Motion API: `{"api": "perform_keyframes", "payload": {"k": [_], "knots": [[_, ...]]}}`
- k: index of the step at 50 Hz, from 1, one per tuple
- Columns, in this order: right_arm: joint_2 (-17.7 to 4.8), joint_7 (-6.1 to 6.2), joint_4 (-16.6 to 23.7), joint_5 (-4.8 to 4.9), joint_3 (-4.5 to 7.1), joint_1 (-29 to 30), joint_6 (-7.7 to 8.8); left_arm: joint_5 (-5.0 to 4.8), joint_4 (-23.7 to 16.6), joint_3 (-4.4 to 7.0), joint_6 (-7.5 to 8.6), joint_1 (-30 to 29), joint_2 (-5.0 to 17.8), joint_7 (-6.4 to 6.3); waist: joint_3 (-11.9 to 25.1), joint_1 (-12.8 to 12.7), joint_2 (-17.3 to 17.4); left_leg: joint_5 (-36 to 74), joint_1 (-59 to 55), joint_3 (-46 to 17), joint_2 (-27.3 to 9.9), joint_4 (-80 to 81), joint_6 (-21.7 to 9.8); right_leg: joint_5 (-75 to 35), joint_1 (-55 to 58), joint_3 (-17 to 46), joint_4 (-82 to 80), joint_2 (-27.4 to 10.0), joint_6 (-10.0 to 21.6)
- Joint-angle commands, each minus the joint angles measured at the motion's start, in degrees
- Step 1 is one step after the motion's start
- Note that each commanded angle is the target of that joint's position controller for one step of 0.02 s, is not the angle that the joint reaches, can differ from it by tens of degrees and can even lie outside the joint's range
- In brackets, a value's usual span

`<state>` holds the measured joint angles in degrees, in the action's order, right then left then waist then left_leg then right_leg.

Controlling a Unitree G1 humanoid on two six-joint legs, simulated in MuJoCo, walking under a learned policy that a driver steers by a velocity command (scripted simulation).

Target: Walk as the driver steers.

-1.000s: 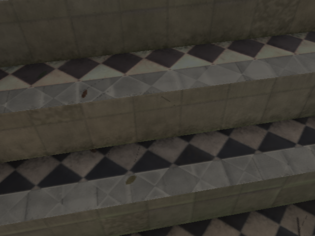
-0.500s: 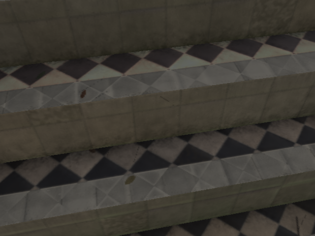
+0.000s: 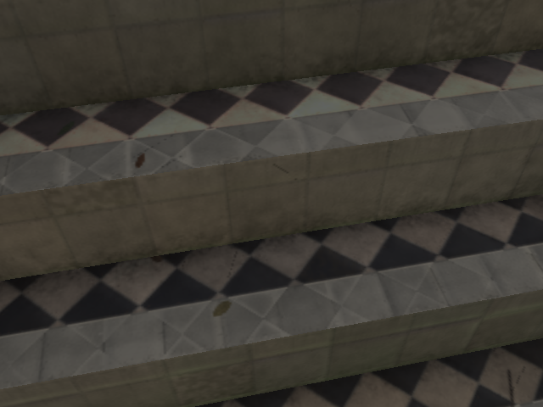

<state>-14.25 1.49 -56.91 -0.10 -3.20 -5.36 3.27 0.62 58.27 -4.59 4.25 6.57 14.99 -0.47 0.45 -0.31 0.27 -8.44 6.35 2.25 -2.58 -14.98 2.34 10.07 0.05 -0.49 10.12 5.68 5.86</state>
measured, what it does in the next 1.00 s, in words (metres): stands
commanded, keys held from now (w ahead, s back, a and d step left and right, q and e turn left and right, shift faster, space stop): no key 0.54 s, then w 0.46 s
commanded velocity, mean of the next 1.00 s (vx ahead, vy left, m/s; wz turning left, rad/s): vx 0.20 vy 0.00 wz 0.00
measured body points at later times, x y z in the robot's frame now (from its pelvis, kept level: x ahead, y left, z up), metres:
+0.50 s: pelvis -0.02 +0.00 +0.00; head -0.01 +0.00 +0.45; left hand +0.03 +0.26 -0.15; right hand +0.04 -0.25 -0.15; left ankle -0.01 +0.14 -0.75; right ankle -0.05 -0.05 -0.75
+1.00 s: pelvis +0.01 +0.01 +0.00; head +0.00 +0.00 +0.45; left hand +0.08 +0.24 -0.14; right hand +0.08 -0.23 -0.15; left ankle -0.01 +0.15 -0.75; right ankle -0.05 -0.05 -0.75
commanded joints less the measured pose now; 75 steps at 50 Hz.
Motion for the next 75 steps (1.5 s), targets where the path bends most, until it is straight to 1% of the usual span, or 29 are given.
{"api": "perform_keyframes", "payload": {"k": [1, 12, 13, 22, 23, 24, 25, 26, 27, 28, 29, 30, 31, 32, 33, 36, 41, 43, 48, 51, 53, 61, 75], "knots": [[-6.1, 0.21, 1.9, -0.01, 1.32, 0.4, 0.28, -0.1, -1.6, 1.53, 0.14, 0.3, 7.0, -0.23, 2.0, 0.0, -0.3, 10.3, -2.6, -5.2, -5.9, -1.2, -1.8, -23.5, -1.9, 6.8, 1.5, -13.0, -3.1], [-6.0, 0.36, -0.3, -0.01, 1.88, -2.7, -0.84, -0.22, -0.2, 2.11, -1.08, 3.5, 6.7, -0.62, 0.8, 0.1, -0.3, 9.1, -1.7, -5.4, -6.1, -2.7, -1.9, -21.3, -3.5, 7.1, 3.0, -12.9, -3.2], [-6.2, 0.32, -0.7, -0.02, 2.03, -3.3, -0.99, -0.14, 0.0, 2.31, -1.35, 4.0, 7.0, -0.61, 0.6, 0.1, -0.4, 8.5, -1.3, -5.4, -6.1, -3.0, -1.9, -20.7, -3.5, 7.2, 3.1, -12.8, -3.3], [-5.4, 0.45, -2.5, -0.16, 2.2, -6.0, -1.92, -0.02, 0.6, 2.63, -2.16, 7.0, 5.8, -0.95, -1.2, 0.2, -0.2, 5.3, 0.4, -5.5, -5.8, -3.4, -2.0, -15.0, -5.8, 7.4, 3.1, -12.4, -2.9], [-9.0, 0.0, -2.5, -0.73, 3.87, -6.6, -1.62, 0.5, 0.5, 4.74, -3.39, 8.8, 10.7, 0.42, -1.4, -0.5, -3.2, 2.3, 2.8, -4.4, -3.8, -3.9, -1.8, -16.2, -5.4, 6.5, 3.4, -9.9, -3.5], [-9.0, -0.11, -2.8, -0.7, 4.17, -6.6, -1.41, 0.9, 0.0, 4.87, -4.2, 8.3, 9.3, 0.63, -1.9, -0.3, -2.3, 1.8, 3.8, -4.1, -3.8, -3.6, -1.7, -16.0, -5.7, 6.4, 3.7, -9.9, -3.5], [-7.9, -0.16, -3.1, -0.57, 4.28, -6.8, -1.34, 0.98, -0.6, 4.85, -4.67, 8.6, 7.6, 0.51, -1.7, -0.5, -1.0, 1.3, 4.5, -4.0, -3.7, -3.6, -1.6, -15.8, -5.4, 6.5, 3.8, -10.0, -3.3], [-7.2, -0.02, -3.2, -0.78, 4.36, -7.6, -1.22, 0.81, -0.1, 5.18, -5.1, 10.3, 7.3, 0.1, -1.7, -0.5, -0.9, 0.7, 5.0, -3.9, -3.7, -3.8, -1.8, -14.6, -5.6, 6.5, 4.0, -9.8, -2.9], [-6.3, 0.05, -3.4, -0.67, 4.37, -7.7, -1.24, 0.63, -0.2, 5.27, -5.29, 10.7, 6.5, -0.17, -1.8, -0.4, -0.4, 0.7, 5.1, -4.0, -3.8, -3.9, -1.8, -14.1, -6.1, 6.5, 4.0, -9.8, -2.6], [-1.9, 0.56, -3.9, -0.17, 2.5, -7.9, -2.04, 0.35, 0.2, 3.26, -3.57, 10.0, 1.6, -1.24, -0.3, 0.2, 1.6, 0.5, 1.1, -5.0, -5.1, -2.7, -1.7, -6.8, -7.4, 8.0, 1.2, -12.5, -1.8], [-1.3, 0.78, -3.8, -0.35, 2.19, -7.8, -2.46, 0.29, 0.2, 2.98, -2.83, 9.5, 1.6, -1.63, -1.6, 0.5, 1.3, -0.9, -0.3, -5.3, -4.9, -1.9, -1.6, 0.3, -9.7, 8.7, -1.1, -12.2, -1.8], [-2.5, 0.81, -3.5, -0.73, 2.27, -7.0, -2.57, 0.41, 0.1, 3.06, -2.5, 8.6, 2.9, -1.8, -2.9, 0.6, 1.0, -1.3, -0.8, -5.4, -4.8, -1.5, -1.8, 5.5, -11.2, 9.2, -2.8, -11.9, -1.7], [-3.3, 0.73, -3.1, -1.03, 2.32, -6.6, -2.49, 0.51, -0.1, 3.17, -2.21, 7.8, 3.9, -1.78, -3.6, 0.8, 0.4, -1.4, -0.9, -5.3, -4.6, -1.4, -2.1, 8.4, -12.0, 9.5, -3.8, -11.7, -1.6], [-3.9, 0.64, -3.0, -1.11, 2.39, -6.7, -2.28, 0.47, -0.3, 3.21, -2.0, 7.6, 4.5, -1.66, -4.0, 0.8, -0.1, -0.9, -0.9, -5.2, -4.4, -1.3, -2.3, 9.2, -12.2, 9.7, -4.5, -11.6, -1.6], [-3.9, 0.52, -3.0, -0.86, 2.33, -6.4, -2.04, 0.47, -1.1, 2.83, -1.62, 6.7, 4.0, -1.35, -4.1, 0.8, -0.1, 0.8, -0.4, -5.1, -4.7, -1.1, -2.4, 5.9, -11.2, 9.2, -4.2, -11.6, -1.7], [-4.0, 0.56, -3.0, -0.56, 2.3, -7.2, -1.14, 0.23, -1.0, 2.69, -0.76, 8.3, 3.8, -0.96, -2.4, 0.4, 0.0, 2.3, 0.3, -5.2, -4.7, -0.7, -2.6, -2.4, -7.2, 8.1, -2.1, -11.4, -1.7], [-3.2, 0.76, -2.3, -0.22, 2.27, -6.7, -0.57, 0.02, -1.7, 2.42, 0.11, 8.3, 2.8, -1.03, -1.5, 0.2, -0.6, 4.8, 0.7, -5.3, -4.7, -0.6, -2.7, -12.9, -4.3, 7.3, 0.1, -11.7, -1.7], [-2.9, 0.9, -2.0, -0.01, 2.27, -6.5, -0.37, -0.11, -1.9, 2.43, 0.48, 8.0, 2.7, -1.08, -1.0, 0.1, -0.7, 6.2, 0.2, -5.2, -4.7, -0.7, -2.7, -16.7, -3.2, 7.2, 0.7, -11.9, -1.8], [-2.5, 1.1, -0.9, 0.12, 2.41, -5.1, -0.08, -0.15, -2.5, 2.55, 0.88, 6.4, 2.6, -1.11, 0.3, 0.1, -0.9, 9.0, -0.8, -5.2, -4.7, -1.0, -2.8, -23.1, -1.5, 6.9, 1.6, -12.3, -2.0], [-2.3, 1.21, 0.0, 0.28, 2.48, -4.3, 0.03, -0.16, -2.6, 2.48, 0.9, 5.7, 2.7, -1.12, 1.0, 0.3, -0.9, 10.5, -1.4, -5.3, -4.7, -1.0, -2.7, -27.5, -0.8, 6.7, 2.0, -12.7, -2.4], [-2.4, 1.23, 0.3, 0.26, 2.53, -3.8, 0.06, -0.15, -2.8, 2.48, 0.88, 4.9, 2.8, -1.12, 1.6, 0.3, -0.9, 11.2, -1.8, -5.3, -4.8, -1.0, -2.7, -28.5, -0.4, 6.6, 2.2, -12.8, -2.6], [-2.7, 1.06, 1.8, 0.12, 2.57, -1.4, 0.24, -0.09, -3.4, 2.32, 0.81, 2.4, 3.3, -0.99, 2.4, 0.3, -0.5, 12.7, -3.0, -5.5, -5.1, -0.2, -2.6, -27.7, -0.4, 6.7, 1.6, -13.0, -2.6], [-3.4, 0.59, 3.0, -0.08, 2.4, 1.2, 0.58, 0.01, -3.6, 1.95, 0.87, -0.1, 3.9, -0.66, 2.7, 0.2, -0.5, 12.0, -3.9, -6.0, -5.4, 1.5, -2.5, -22.2, -1.5, 6.9, 0.3, -13.1, -2.8]]}}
